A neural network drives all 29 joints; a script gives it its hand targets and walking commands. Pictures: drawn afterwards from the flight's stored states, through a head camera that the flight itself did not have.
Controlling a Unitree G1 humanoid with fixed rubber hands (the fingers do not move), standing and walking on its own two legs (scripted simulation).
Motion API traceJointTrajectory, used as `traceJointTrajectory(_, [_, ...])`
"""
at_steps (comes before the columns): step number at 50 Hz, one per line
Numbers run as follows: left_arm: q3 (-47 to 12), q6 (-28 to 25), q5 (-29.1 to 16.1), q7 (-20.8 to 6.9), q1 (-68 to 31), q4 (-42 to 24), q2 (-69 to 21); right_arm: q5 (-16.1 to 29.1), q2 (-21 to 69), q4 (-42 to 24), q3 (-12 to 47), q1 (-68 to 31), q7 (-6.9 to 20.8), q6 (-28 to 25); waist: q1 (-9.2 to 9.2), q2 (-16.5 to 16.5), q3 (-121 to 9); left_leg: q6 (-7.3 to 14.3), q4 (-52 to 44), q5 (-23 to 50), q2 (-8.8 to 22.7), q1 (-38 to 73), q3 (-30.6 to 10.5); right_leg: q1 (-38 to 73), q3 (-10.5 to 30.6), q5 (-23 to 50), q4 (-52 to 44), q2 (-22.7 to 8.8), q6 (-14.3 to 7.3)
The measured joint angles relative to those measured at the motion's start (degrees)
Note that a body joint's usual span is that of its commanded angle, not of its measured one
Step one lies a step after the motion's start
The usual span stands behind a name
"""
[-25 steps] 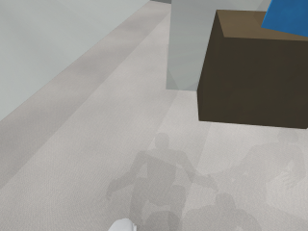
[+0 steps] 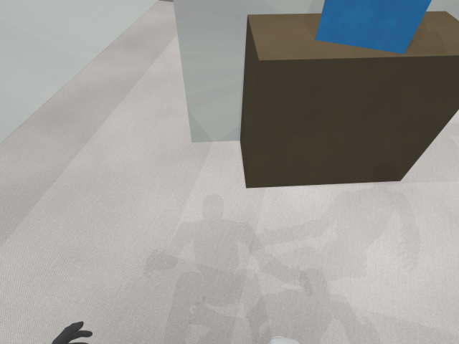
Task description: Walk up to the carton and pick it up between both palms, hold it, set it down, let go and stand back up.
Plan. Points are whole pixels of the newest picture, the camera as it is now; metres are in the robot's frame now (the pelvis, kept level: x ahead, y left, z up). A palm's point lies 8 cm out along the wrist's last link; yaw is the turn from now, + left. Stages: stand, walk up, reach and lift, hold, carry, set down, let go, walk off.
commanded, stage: walk up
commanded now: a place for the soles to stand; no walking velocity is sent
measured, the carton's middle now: (371, 1) +1.12 -0.51 +0.10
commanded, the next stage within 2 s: none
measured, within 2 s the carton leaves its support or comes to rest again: neither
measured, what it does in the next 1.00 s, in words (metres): steps to the right: left foot, then right foot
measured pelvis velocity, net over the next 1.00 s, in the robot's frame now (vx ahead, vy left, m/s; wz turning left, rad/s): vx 0.19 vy -0.24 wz -0.02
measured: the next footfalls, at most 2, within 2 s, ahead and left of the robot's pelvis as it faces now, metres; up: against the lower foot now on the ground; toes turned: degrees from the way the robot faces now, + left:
left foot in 0.48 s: +0.24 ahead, +0.02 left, +0.00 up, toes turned +2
right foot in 0.88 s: +0.26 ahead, -0.33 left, +0.00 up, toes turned -3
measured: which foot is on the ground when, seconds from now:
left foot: down 0.00-0.00, up 0.02-0.46, down 0.48-0.88, up 0.90-1.00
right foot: down 0.00-0.48, up 0.50-0.86, down 0.88-1.00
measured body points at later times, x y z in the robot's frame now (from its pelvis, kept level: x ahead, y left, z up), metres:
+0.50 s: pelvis +0.12 -0.08 +0.00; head +0.14 -0.06 +0.45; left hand +0.15 +0.24 -0.12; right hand +0.21 -0.43 -0.08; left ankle +0.20 +0.02 -0.72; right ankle +0.05 -0.15 -0.71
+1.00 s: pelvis +0.19 -0.24 +0.01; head +0.21 -0.25 +0.46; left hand +0.25 +0.10 -0.08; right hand +0.23 -0.58 -0.10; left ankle +0.19 -0.05 -0.65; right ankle +0.22 -0.33 -0.72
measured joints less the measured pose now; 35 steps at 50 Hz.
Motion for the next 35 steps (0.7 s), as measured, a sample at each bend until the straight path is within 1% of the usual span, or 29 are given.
traceJointTrajectory(1, [0.0, -0.2, 0.0, 0.2, 0.1, 0.0, -0.2, 0.0, -0.1, 0.1, 0.0, 0.0, 0.0, 0.5, 0.42, 1.1, 0.5, 0.6, 3.3, -1.2, 1.1, -0.9, -1.3, 0.3, -0.7, 1.2, 0.7, 1.3, 0.5])
traceJointTrajectory(2, [0.1, -0.5, 0.0, 0.8, 0.5, 0.0, -0.2, 0.0, 0.2, 0.2, 0.0, -0.1, 0.0, 1.2, 0.99, 1.4, 0.4, 0.9, 8.8, -3.9, 0.7, -2.5, -2.6, 0.6, -1.0, 0.9, 1.3, 2.1, 0.6])
traceJointTrajectory(4, [0.0, -0.6, 0.0, 1.6, 1.8, 0.0, -0.2, 0.0, 0.9, 0.2, 0.0, 0.0, 0.0, 2.1, 2.3, 0.9, -0.3, 0.9, 19.1, -7.0, -2.1, -6.8, -3.1, 2.0, -0.9, 0.1, -0.4, 2.4, -0.1])
traceJointTrajectory(6, [0.0, -0.7, 0.0, 2.4, 3.1, 0.0, -0.2, 0.0, 0.9, 0.1, 0.0, -0.2, 0.0, 2.1, 3.87, 1.0, -0.4, 0.9, 23.9, -7.1, -4.2, -10.1, -2.8, 4.4, -1.0, 1.2, -4.2, 2.9, -0.9])
traceJointTrajectory(9, [0.0, -0.7, 0.0, 3.4, 5.7, 0.0, -0.2, 0.0, 0.9, -0.5, 0.0, -1.2, 0.0, 2.1, 5.6, 1.0, -0.3, 0.9, 24.2, -5.7, -4.9, -13.5, -1.9, 7.0, -1.1, 2.3, -8.2, 4.4, -2.5])
traceJointTrajectory(13, [0.0, -0.7, 0.0, 3.5, 8.9, 0.0, -0.2, 0.0, 0.9, -1.2, 0.0, -2.2, 0.1, 2.1, 7.23, 1.0, -0.2, 1.0, 23.0, -4.4, -5.2, -14.9, -1.9, 10.3, -1.1, 1.5, -10.1, 7.0, -4.1])
traceJointTrajectory(16, [0.0, -0.7, 0.0, 3.5, 10.2, 0.0, -0.2, 0.0, 0.9, -1.5, 0.0, -3.3, 0.1, 2.1, 8.03, 1.0, -0.2, 1.0, 19.6, -3.3, -5.4, -14.9, -1.9, 11.9, -1.1, 0.7, -10.7, 8.7, -4.9])
traceJointTrajectory(18, [0.0, -0.7, 0.0, 3.5, 10.6, 0.0, -0.2, 0.0, 0.9, -1.9, 0.0, -4.2, 0.1, 2.1, 8.22, 1.1, -0.2, 1.0, 16.8, -2.7, -5.6, -14.9, -1.8, 12.5, -1.2, 0.1, -10.9, 9.7, -5.2])
traceJointTrajectory(21, [0.0, -0.7, 0.0, 3.5, 10.6, 0.0, -0.2, 0.0, 0.8, -2.7, 0.0, -4.7, 0.1, 1.9, 8.09, 1.0, -0.2, 0.9, 10.7, -1.1, -6.2, -14.3, -1.0, 12.7, -1.5, -1.1, -10.4, 10.7, -5.5])
traceJointTrajectory(23, [0.0, -0.7, 0.0, 3.5, 10.7, -0.1, -0.2, 0.0, 0.8, -2.9, 0.0, -4.6, 0.0, 1.4, 7.53, 1.0, 0.2, 1.1, 3.2, 3.2, -7.3, -10.9, 0.3, 12.7, -1.8, -3.3, -7.3, 10.9, -5.4])
traceJointTrajectory(24, [0.0, -0.7, 0.0, 3.6, 10.8, -0.1, -0.2, 0.0, 0.8, -2.9, 0.0, -4.5, -0.1, 1.1, 6.98, 1.1, 0.6, 1.7, -0.1, 5.7, -7.5, -8.3, 0.7, 12.5, -2.0, -5.1, -3.9, 11.1, -5.1])
traceJointTrajectory(25, [0.0, -0.6, 0.0, 3.7, 10.6, -0.1, -0.2, 0.0, 1.1, -2.9, 0.0, -4.5, -0.2, 0.9, 6.14, 0.7, 1.1, 2.1, 0.0, 8.4, -7.8, -7.4, 0.9, 11.5, -2.2, -6.9, 1.3, 10.8, -4.3])
traceJointTrajectory(26, [0.0, -0.3, 0.0, 3.7, 10.1, -0.1, -0.2, 0.0, 1.5, -2.9, 0.0, -4.3, -0.3, 0.9, 5.39, 0.1, 1.2, 2.1, 1.3, 8.0, -8.0, -6.8, 1.0, 9.7, -2.2, -7.9, 7.7, 10.4, -3.2])
traceJointTrajectory(28, [0.0, 0.1, 0.0, 3.4, 8.9, -0.2, -0.2, 0.0, 1.9, -2.9, 0.0, -3.2, -0.3, 0.9, 3.84, -0.2, 1.1, 2.4, 1.7, 5.8, -7.7, -4.9, 0.6, 6.0, -2.1, -8.4, 18.1, 9.7, -1.9])
traceJointTrajectory(29, [0.0, 0.1, 0.0, 3.2, 8.0, -0.3, 0.0, 0.0, 1.9, -2.9, 0.0, -2.5, -0.3, 0.9, 3.02, -0.2, 1.1, 2.6, 1.4, 5.0, -7.4, -4.2, -0.1, 4.4, -2.1, -8.4, 20.9, 9.1, -1.5])
traceJointTrajectory(31, [0.0, 0.1, 0.0, 2.5, 6.1, -0.6, 0.2, 0.0, 1.9, -2.7, 0.0, -1.1, -0.3, 0.9, 2.04, -0.2, 1.1, 2.7, 0.6, 4.7, -6.5, -3.3, -1.5, 1.7, -2.0, -7.9, 22.1, 6.7, -1.2])
traceJointTrajectory(33, [-0.1, 0.1, 0.0, 1.6, 4.7, -0.9, 0.3, 0.0, 1.8, -2.4, 0.0, 0.0, -0.3, 0.9, 1.3, -0.2, 1.1, 2.6, 0.3, 4.7, -5.9, -3.0, -2.6, 0.3, -1.9, -6.1, 20.1, 3.8, -0.8])
traceJointTrajectory(35, [0.0, 0.1, 0.0, 0.9, 3.9, -1.0, 0.3, 0.0, 1.7, -2.3, 0.0, 0.9, -0.3, 0.9, 0.57, -0.3, 1.2, 2.2, 0.2, 4.6, -5.5, -3.0, -3.6, 0.0, -1.5, -5.5, 16.5, 1.5, -0.4])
